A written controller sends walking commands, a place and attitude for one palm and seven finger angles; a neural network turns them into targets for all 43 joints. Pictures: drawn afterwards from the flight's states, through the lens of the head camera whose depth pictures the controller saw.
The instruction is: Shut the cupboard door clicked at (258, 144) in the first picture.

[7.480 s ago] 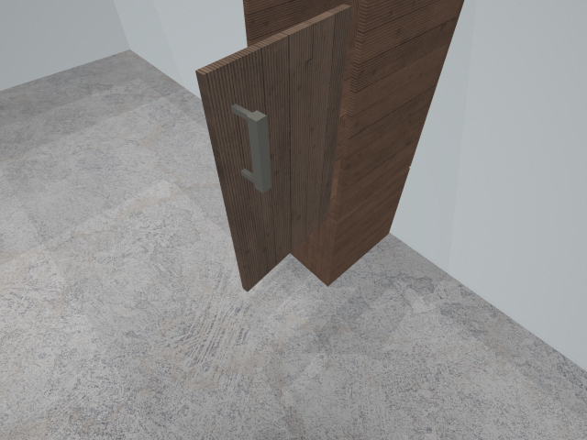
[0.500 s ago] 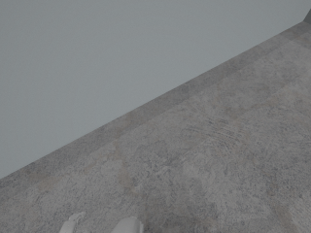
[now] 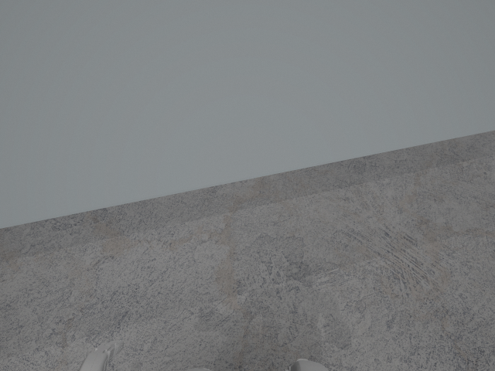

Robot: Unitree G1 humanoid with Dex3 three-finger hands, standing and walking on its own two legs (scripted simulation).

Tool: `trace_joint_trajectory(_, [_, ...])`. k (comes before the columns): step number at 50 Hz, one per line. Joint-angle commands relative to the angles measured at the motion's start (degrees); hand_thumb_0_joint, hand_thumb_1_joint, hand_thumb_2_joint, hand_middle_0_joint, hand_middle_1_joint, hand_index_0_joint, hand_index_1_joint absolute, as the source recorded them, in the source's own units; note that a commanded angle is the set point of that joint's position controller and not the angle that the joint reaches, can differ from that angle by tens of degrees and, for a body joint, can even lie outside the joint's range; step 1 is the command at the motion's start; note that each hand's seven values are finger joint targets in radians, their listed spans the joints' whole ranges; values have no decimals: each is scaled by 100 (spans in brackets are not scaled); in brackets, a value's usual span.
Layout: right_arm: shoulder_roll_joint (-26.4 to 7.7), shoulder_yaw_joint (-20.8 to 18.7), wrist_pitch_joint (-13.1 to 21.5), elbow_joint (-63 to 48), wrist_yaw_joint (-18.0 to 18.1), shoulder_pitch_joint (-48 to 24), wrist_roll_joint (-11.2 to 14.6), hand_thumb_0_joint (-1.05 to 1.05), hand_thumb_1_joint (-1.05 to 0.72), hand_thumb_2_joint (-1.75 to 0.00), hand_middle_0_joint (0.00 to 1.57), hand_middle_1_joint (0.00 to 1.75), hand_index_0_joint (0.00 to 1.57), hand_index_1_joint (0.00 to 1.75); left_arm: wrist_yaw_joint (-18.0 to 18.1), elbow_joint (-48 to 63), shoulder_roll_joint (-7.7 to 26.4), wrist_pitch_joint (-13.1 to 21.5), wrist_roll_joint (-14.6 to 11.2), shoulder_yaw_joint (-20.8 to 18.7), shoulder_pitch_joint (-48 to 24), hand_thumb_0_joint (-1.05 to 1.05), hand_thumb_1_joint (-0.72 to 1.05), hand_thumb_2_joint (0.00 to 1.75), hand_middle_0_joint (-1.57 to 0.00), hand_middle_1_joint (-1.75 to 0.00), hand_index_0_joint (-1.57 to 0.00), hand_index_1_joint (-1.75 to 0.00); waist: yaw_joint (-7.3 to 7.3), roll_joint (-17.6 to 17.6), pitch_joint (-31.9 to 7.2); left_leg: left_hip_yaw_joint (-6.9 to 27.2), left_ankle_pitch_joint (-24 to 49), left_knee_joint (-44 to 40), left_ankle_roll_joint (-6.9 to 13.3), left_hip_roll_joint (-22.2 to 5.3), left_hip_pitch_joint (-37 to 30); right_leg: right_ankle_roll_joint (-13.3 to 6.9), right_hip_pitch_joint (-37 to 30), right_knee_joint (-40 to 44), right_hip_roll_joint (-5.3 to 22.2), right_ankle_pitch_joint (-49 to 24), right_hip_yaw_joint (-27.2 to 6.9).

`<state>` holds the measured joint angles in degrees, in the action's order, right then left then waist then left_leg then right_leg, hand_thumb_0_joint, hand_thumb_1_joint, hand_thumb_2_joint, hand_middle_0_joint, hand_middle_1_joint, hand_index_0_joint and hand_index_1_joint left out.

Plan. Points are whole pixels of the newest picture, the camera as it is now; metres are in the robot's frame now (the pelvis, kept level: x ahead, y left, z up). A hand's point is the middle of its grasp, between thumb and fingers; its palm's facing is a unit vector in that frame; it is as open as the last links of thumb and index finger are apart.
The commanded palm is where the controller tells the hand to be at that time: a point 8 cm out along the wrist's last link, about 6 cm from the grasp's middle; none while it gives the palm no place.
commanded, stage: walk to a spot facing it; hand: left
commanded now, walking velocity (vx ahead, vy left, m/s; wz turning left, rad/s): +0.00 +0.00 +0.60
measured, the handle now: out of the picture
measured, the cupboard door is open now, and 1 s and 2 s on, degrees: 96 96 96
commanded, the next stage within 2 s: none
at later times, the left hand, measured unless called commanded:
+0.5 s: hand out of the picture +0.00 +0.21 -0.19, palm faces +0.34 -0.91 -0.23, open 7.4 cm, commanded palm none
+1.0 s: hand out of the picture +0.01 +0.16 -0.16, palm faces +0.59 -0.78 -0.23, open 7.4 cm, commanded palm none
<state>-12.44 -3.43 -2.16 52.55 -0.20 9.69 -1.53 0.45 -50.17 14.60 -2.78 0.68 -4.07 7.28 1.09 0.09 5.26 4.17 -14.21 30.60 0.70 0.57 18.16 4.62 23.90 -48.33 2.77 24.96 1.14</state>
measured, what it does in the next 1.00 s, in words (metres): steps on the spot, turning left: right foot, then left foot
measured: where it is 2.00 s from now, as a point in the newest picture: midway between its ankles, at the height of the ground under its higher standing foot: (192, 340)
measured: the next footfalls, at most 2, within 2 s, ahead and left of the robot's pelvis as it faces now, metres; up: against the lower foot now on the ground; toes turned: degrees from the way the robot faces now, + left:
right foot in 0.08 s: +0.05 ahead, -0.15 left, +0.00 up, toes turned +2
left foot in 0.40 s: +0.03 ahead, +0.11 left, +0.00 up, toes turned +21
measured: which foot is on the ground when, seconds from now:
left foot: down 0.00-0.08, up 0.10-0.38, down 0.40-0.76, up 0.78-1.00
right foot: up 0.00-0.06, down 0.08-0.40, up 0.42-0.76, down 0.78-1.00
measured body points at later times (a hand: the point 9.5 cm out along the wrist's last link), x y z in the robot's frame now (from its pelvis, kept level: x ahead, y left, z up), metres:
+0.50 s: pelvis +0.02 -0.01 -0.01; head +0.06 +0.04 +0.43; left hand -0.02 +0.26 -0.17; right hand +0.21 -0.22 -0.13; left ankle +0.00 +0.09 -0.74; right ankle +0.02 -0.16 -0.67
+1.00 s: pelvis +0.06 -0.04 +0.00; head +0.11 +0.00 +0.45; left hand -0.02 +0.20 -0.14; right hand +0.28 -0.20 -0.14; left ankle -0.02 +0.06 -0.68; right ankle +0.10 -0.15 -0.74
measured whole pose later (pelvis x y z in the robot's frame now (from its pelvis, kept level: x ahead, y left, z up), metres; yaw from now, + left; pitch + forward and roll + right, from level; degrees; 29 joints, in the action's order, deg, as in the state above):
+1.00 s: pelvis +0.06 -0.04 +0.00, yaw +38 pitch +1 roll +2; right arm -13.9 -4.8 -4.6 53.8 -1.8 8.2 -0.8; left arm 0.9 -50.5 10.6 0.1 1.4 -1.9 11.5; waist 1.4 -1.3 6.1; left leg -2.9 -25.8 54.2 -4.2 -0.7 25.8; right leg 1.1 10.6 -28.9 7.0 18.7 10.1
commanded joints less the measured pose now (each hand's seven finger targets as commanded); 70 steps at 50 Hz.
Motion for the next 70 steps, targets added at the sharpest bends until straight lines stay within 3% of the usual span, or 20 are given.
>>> trace_joint_trajectory(1, [-1234, -382, 25, -459, 51, -209, 19, 0, -90, -90, 20, 30, 20, 30, 40, 394, 383, 203, -15, -88, 506, 0, 90, 90, -20, -30, -20, -30, -198, 862, -828, 1353, 1605, -525, 571, -1037, 22, -74, -1266, 1620, -247, -771, 153])
trace_joint_trajectory(2, [-1095, -367, 19, -510, 35, -260, 57, 0, -90, -90, 20, 30, 20, 30, 74, 342, 541, 261, -9, -139, 746, 0, 90, 90, -20, -30, -20, -30, -323, 507, -918, 1260, 1076, -165, 341, -777, 470, -137, -1975, 2493, 11, -1166, -45])
trace_joint_trajectory(4, [-669, -316, 16, -733, -43, -320, 91, 0, -90, -90, 20, 30, 20, 30, 142, 378, 1323, 312, 118, -256, 862, 0, 90, 90, -20, -30, -20, -30, -451, -1730, -710, -236, -2133, 2464, -328, 345, 1737, -1247, -2062, 3499, 2600, -1348, -2289])
trace_joint_trajectory(9, [-557, -257, -108, -467, -149, -287, 64, 0, -90, -90, 20, 30, 20, 30, 162, 509, 644, 345, 65, -57, 218, 0, 90, 90, -20, -30, -20, -30, -26, -1428, -500, -413, -1212, 3474, -480, -227, 1446, -1100, -1631, 2800, 1593, -3522, -220])
trace_joint_trajectory(17, [-484, -138, 14, -517, -180, -343, 89, 0, -90, -90, 20, 30, 20, 30, 91, 232, 1027, 312, 65, -219, 741, 0, 90, 90, -20, -30, -20, -30, -139, -1066, -795, -1140, -345, 166, -322, 34, -112, -706, -1782, 1661, 1667, -4016, 531])
trace_joint_trajectory(18, [-720, -200, 55, -438, -171, 22, 72, 0, -90, -90, 20, 30, 20, 30, 71, 281, 987, 289, 13, -216, 658, 0, 90, 90, -20, -30, -20, -30, 106, -614, -995, -910, 509, -485, -200, -125, -996, -462, -1202, 946, 1590, -3567, 714])
trace_joint_trajectory(20, [-1810, -465, 89, -281, -66, 944, 33, 0, -90, -90, 20, 30, 20, 30, 33, 701, 374, 226, -9, -27, 313, 0, 90, 90, -20, -30, -20, -30, 564, 1796, -1506, 2146, 3939, -805, 1333, -2593, -2252, 101, 1065, -1502, 410, 1539, 569])
trace_joint_trajectory(21, [-1714, -449, 92, -222, -16, 1060, 37, 0, -90, -90, 20, 30, 20, 30, 90, 788, 499, 149, 32, -37, -55, 0, 90, 90, -20, -30, -20, -30, 593, 948, -1415, 2016, 3194, -727, 1409, -2563, -1993, 27, 1207, -1988, 463, 1300, 83])
trace_joint_trajectory(26, [-1219, -280, 151, -426, 111, -41, 4, 0, -90, -90, 20, 30, 20, 30, -10, 376, 360, 99, 27, -85, 216, 0, 90, 90, -20, -30, -20, -30, 3, 883, -806, 905, 2042, -958, 802, -1430, -849, 38, 703, -1487, 336, -38, -91])
trace_joint_trajectory(36, [-1195, -376, 23, -476, 47, -246, 31, 0, -90, -90, 20, 30, 20, 30, 40, 387, 416, 225, -15, -107, 644, 0, 90, 90, -20, -30, -20, -30, -248, 778, -844, 1359, 1429, -431, 525, -953, 129, -94, -1463, 1893, -211, -950, 157])
trace_joint_trajectory(38, [-595, -304, 30, -647, -20, -212, 117, 0, -90, -90, 20, 30, 20, 30, 140, 349, 1177, 338, 110, -279, 1004, 0, 90, 90, -20, -30, -20, -30, -437, -1406, -912, 114, -1065, 1358, -227, 245, 1748, -784, -2706, 3262, 1833, -1248, -1896])
trace_joint_trajectory(39, [-690, -314, 27, -720, -54, -294, 64, 0, -90, -90, 20, 30, 20, 30, 135, 403, 1317, 324, 103, -243, 927, 0, 90, 90, -20, -30, -20, -30, -435, -1544, -774, -147, -2156, 2798, -292, 265, 1666, -1340, -1962, 3373, 2639, -1631, -2179])
trace_joint_trajectory(42, [-647, -306, -83, -463, -99, -267, 41, 0, -90, -90, 20, 30, 20, 30, 176, 501, 681, 336, 47, -91, 284, 0, 90, 90, -20, -30, -20, -30, -53, -1321, -449, -140, -1312, 3990, -403, -195, 1690, -1217, -1625, 2907, 1769, -3058, -786])
trace_joint_trajectory(51, [-324, -88, 46, -600, -245, -893, 83, 0, -90, -90, 20, 30, 20, 30, 65, 35, 987, 433, 113, -212, 1085, 0, 90, 90, -20, -30, -20, -30, -466, -1267, -678, -1069, -1258, 1123, -344, -144, 833, -997, -2402, 2639, 1932, -3030, 94])
trace_joint_trajectory(54, [-496, -104, 172, -451, -209, -310, 40, 0, -90, -90, 20, 30, 20, 30, -27, -8, 1035, 454, 51, -268, 866, 0, 90, 90, -20, -30, -20, -30, -63, -867, -797, -1345, -488, -194, -173, 33, -557, -667, -1663, 1887, 1776, -2577, 615])
trace_joint_trajectory(55, [-869, -207, 225, -297, -169, 311, 19, 0, -90, -90, 20, 30, 20, 30, -74, 69, 898, 448, 5, -248, 719, 0, 90, 90, -20, -30, -20, -30, 303, -97, -1075, -743, -215, -675, 117, -320, -1891, -356, -666, 620, 1520, -2404, 989])
trace_joint_trajectory(56, [-1591, -412, 258, -197, -124, 1032, -53, 0, -90, -90, 20, 30, 20, 30, -163, 383, 442, 452, -24, -134, 448, 0, 90, 90, -20, -30, -20, -30, 679, 1822, -1274, 1890, 411, -990, 948, -2070, -2992, 88, 1318, -1197, 527, 612, 1255])
trace_joint_trajectory(57, [-1787, -434, 252, 11, -46, 1551, -19, 0, -90, -90, 20, 30, 20, 30, -138, 688, 476, 410, 48, -72, -275, 0, 90, 90, -20, -30, -20, -30, 909, 1392, -1171, 2550, 654, -1254, 1450, -2613, -2864, -15, 2038, -1993, 478, 1127, 420])
trace_joint_trajectory(62, [-1059, -190, 469, -174, 85, 519, 14, 0, -90, -90, 20, 30, 20, 30, -239, 247, 397, 356, 82, -118, -12, 0, 90, 90, -20, -30, -20, -30, 97, 797, -387, 1092, 539, -1652, 875, -1544, -1325, 6, 1575, -1853, 601, -692, -115])
trace_joint_trajectory(70, [-1103, -228, 513, 97, 39, 811, 21, 0, -90, -90, 20, 30, 20, 30, -278, 472, 329, 378, 45, -27, -600, 0, 90, 90, -20, -30, -20, -30, 150, 603, -309, 754, 958, -1674, 941, -1311, -1313, 123, 1051, 239, 375, -1179, 151])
